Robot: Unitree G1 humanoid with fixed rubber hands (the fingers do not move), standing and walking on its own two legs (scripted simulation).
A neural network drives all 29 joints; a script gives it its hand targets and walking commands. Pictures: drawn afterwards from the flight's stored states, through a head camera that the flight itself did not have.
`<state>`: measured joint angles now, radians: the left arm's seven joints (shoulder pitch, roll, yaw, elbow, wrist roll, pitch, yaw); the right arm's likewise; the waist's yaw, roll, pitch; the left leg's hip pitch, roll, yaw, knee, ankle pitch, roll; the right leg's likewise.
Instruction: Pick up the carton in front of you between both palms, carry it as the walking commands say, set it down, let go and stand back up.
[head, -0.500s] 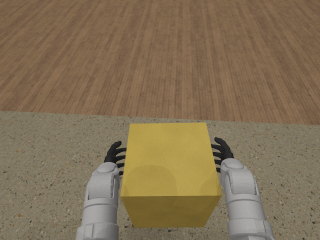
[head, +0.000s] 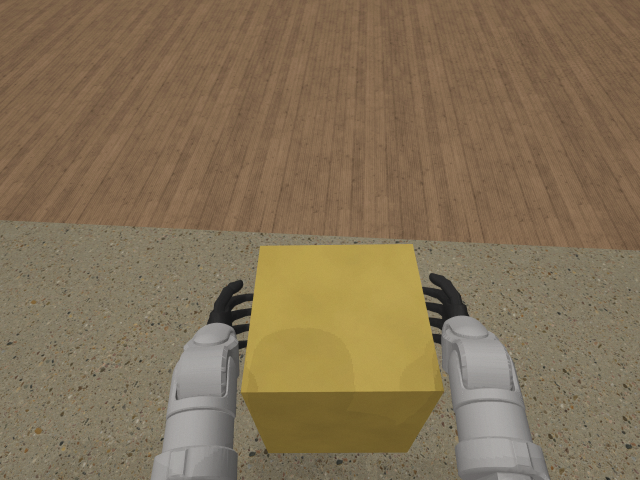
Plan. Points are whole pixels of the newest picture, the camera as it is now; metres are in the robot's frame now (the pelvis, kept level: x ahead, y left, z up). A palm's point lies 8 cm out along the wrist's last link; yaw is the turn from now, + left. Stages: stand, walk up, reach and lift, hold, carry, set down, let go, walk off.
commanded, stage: hold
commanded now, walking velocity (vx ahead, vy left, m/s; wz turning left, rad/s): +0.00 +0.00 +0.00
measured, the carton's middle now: (336, 353) +0.30 +0.00 -0.03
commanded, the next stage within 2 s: carry in 0.62 s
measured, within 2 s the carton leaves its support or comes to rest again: neither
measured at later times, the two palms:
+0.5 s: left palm (221, 339) +0.28 +0.15 +0.04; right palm (454, 331) +0.28 -0.15 +0.05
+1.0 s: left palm (242, 278) +0.35 +0.12 +0.08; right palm (461, 271) +0.36 -0.17 +0.08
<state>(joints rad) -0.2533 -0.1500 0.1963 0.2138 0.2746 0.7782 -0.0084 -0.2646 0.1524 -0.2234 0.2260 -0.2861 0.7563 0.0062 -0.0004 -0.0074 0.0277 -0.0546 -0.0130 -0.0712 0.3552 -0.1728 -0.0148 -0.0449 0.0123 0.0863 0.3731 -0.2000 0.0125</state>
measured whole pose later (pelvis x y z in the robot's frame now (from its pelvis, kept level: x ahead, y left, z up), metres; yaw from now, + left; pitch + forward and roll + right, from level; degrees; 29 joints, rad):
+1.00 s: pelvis +0.08 -0.01 +0.00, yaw +0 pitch +5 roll +2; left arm -0.17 -0.13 0.08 -0.17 0.13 1.09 0.09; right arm -0.19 0.09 -0.13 -0.16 -0.10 1.08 -0.07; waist 0.00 -0.02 -0.17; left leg -0.38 0.01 0.11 0.57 -0.39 -0.01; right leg -0.19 -0.05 -0.01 0.41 -0.31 0.00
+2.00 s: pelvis +0.69 -0.03 +0.00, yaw -4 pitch +4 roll +0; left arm -0.12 -0.13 0.10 -0.32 0.11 1.20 0.08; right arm -0.13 0.13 -0.10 -0.29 -0.11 1.17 -0.09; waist -0.03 0.00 -0.03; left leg -0.31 0.03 0.27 0.41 -0.18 0.09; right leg -0.46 -0.08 -0.07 1.12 -0.32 -0.02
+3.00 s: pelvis +1.34 -0.06 -0.01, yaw -3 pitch +6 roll -1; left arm -0.85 0.00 0.29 -0.02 0.07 1.36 0.13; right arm -0.84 0.02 -0.29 0.00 -0.06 1.30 -0.15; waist -0.05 -0.02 0.13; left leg -0.40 0.00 0.16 0.53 -0.35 0.10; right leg -0.69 -0.03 -0.02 1.31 -0.42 -0.04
